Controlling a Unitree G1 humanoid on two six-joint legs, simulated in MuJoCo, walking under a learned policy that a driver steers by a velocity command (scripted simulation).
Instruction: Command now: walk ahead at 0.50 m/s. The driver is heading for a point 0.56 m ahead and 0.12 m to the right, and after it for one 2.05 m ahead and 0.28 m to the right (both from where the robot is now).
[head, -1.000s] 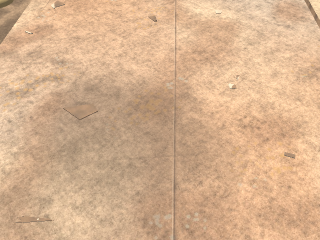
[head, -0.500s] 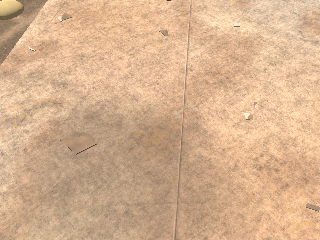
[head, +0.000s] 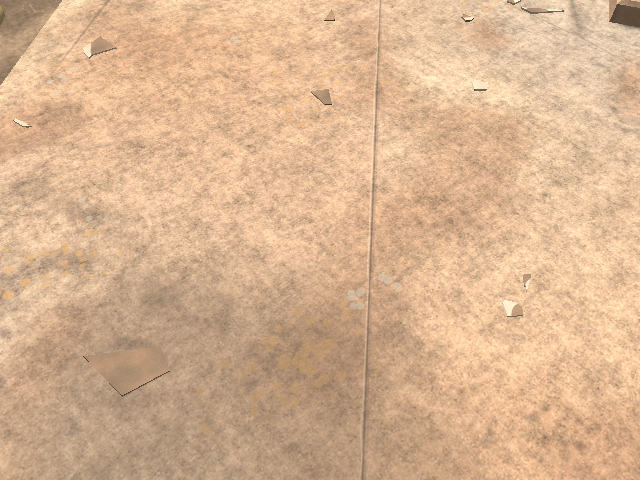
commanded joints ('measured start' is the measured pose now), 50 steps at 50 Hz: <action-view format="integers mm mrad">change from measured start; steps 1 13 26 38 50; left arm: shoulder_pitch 45 -333 -64 -3 -4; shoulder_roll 51 30 96 126 83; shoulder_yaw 23 13 34 26 15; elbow -50 -170 -105 -20 26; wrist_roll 8 7 22 32 12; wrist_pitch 10 8 -3 10 99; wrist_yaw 10 -16 -30 3 34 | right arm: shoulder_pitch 24 224 84 -82 -59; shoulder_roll -83 -149 -133 -40 -102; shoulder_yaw -13 -25 -20 -11 -8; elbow -25 67 14 -28 4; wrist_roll -7 14 35 1 -14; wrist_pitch -17 4 -25 31 48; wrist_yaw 3 -37 -33 -37 -39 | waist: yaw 22 -75 53 23 9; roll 109 85 -27 -45 137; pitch -56 54 -104 -44 -155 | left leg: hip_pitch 139 293 -388 -141 174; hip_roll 261 245 147 103 332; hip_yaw -289 -135 -129 -61 -385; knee -293 -322 809 184 -147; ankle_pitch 100 160 -207 235 142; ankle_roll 172 134 -5 -66 175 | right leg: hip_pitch -142 -250 447 259 -19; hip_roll -96 -45 -238 -110 3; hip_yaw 43 -19 335 -37 31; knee -38 -596 -947 -970 -210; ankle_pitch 84 447 193 755 -275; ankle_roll -2 32 -195 -140 87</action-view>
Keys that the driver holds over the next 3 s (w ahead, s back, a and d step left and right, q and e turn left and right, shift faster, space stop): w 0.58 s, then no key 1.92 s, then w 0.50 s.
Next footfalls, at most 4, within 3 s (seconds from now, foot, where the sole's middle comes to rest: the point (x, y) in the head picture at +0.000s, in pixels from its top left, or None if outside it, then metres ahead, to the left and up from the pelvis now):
0.42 right None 0.40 -0.15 -0.77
0.88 left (292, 413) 0.62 0.07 -0.77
1.16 right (409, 453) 0.54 -0.18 -0.77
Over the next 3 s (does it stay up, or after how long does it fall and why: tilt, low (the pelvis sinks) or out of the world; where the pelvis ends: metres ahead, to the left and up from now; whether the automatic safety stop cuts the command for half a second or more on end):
stays up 0.68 -0.02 0.01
